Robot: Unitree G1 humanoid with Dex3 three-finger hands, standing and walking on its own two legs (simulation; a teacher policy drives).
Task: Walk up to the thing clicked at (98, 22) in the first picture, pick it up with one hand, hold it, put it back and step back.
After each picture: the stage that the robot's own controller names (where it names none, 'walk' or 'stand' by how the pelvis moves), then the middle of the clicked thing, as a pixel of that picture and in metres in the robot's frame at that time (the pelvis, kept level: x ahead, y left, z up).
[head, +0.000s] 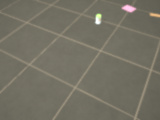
stand; (98, 19) +1.92 -0.22 -0.72
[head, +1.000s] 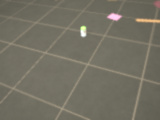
walk; (83, 31) +1.79 +0.12 -0.69
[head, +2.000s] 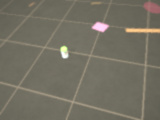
walk; (64, 52) +1.24 +0.28 -0.71
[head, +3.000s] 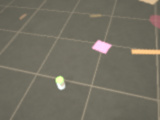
walk; (60, 83) +0.82 +0.27 -0.71
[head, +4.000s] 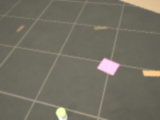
walk; (62, 115) +0.51 +0.24 -0.71
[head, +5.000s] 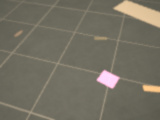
stand; out of the picture +0.43 +0.21 -0.72
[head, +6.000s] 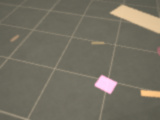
walk; out of the picture +0.40 +0.21 -0.72
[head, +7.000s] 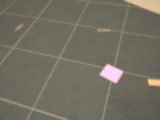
stand; out of the picture +0.40 +0.22 -0.70
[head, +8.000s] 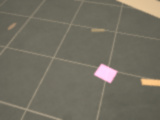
walk; out of the picture +0.40 +0.21 -0.71
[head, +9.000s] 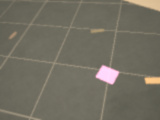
walk; out of the picture +0.34 +0.29 -0.71
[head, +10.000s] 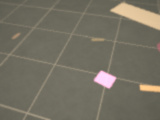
stand; out of the picture +0.44 +0.24 -0.70
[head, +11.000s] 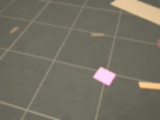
stand; out of the picture +0.42 +0.24 -0.73
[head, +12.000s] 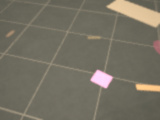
stand; out of the picture +0.41 +0.24 -0.73
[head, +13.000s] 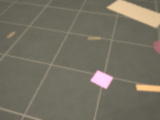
stand; out of the picture +0.41 +0.25 -0.73
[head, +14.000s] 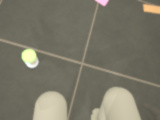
go down; (30, 58) +0.50 +0.24 -0.40
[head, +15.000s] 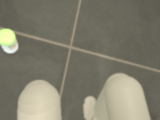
go down; (8, 41) +0.52 +0.26 -0.30
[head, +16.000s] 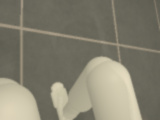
close in; out of the picture +0.50 +0.31 -0.24
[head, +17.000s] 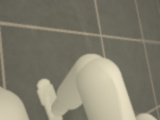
close; out of the picture +0.49 +0.32 -0.24
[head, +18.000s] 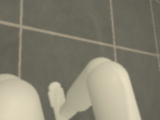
lift; out of the picture +0.45 +0.29 -0.25
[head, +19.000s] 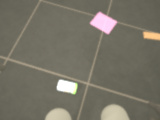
approach; (67, 86) +0.45 +0.07 -0.52
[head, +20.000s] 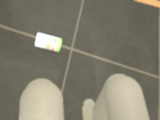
go down; (48, 42) +0.55 +0.10 -0.31
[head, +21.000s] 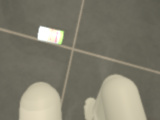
go down; (50, 35) +0.59 +0.08 -0.34
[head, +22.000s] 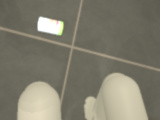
close in; (50, 26) +0.63 +0.08 -0.33
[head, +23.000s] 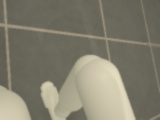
lift; out of the picture +0.66 +0.16 -0.27
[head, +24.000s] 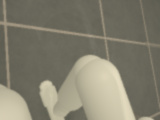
close; out of the picture +0.69 +0.17 -0.27
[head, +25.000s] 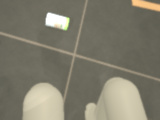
lift; (57, 21) +0.72 +0.08 -0.33
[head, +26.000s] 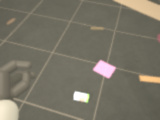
hold; (81, 97) +0.65 +0.00 -0.67
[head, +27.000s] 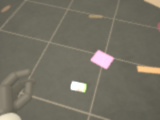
hold; (78, 86) +0.66 +0.01 -0.68
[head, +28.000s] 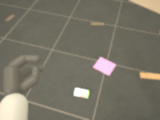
stand; (81, 93) +0.65 +0.00 -0.69
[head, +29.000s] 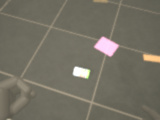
crouch; (81, 72) +0.69 -0.01 -0.61
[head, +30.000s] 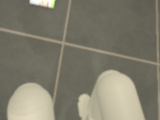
lower; out of the picture +0.77 +0.06 -0.32
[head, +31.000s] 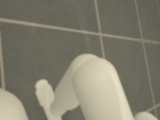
lower; out of the picture +0.77 +0.17 -0.27
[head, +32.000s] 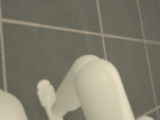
lower; out of the picture +0.77 +0.17 -0.27
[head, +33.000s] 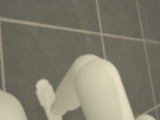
lower; out of the picture +0.77 +0.17 -0.27
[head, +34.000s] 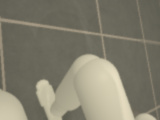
lower; out of the picture +0.77 +0.17 -0.27
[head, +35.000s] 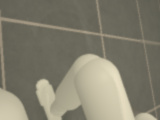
open; out of the picture +0.76 +0.17 -0.27
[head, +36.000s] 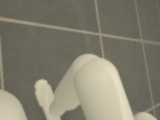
withdraw; out of the picture +0.76 +0.17 -0.27
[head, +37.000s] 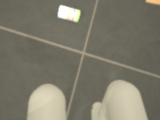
walk; (69, 13) +0.76 +0.05 -0.37
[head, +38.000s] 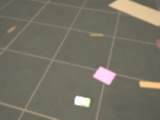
stand; (82, 101) +0.66 -0.01 -0.69
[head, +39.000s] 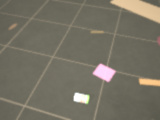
stand; (81, 98) +0.67 +0.01 -0.69
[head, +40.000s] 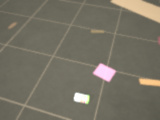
stand; (81, 98) +0.66 +0.00 -0.69
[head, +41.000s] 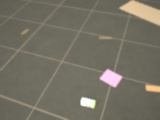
stand; (88, 102) +0.67 +0.00 -0.75
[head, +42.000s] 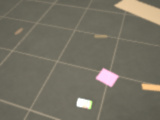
stand; (84, 103) +0.64 +0.02 -0.75
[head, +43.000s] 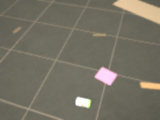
walk; (83, 102) +0.64 +0.02 -0.75
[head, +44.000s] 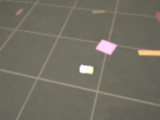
walk; (86, 69) +0.89 +0.03 -0.74
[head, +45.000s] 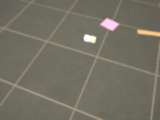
stand; (90, 39) +1.27 -0.06 -0.72
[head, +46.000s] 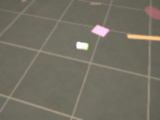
stand; (82, 46) +1.27 +0.01 -0.72
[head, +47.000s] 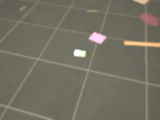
stand; (80, 53) +1.24 +0.03 -0.75
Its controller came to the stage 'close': yes
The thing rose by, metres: 0.01
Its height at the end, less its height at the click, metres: -0.02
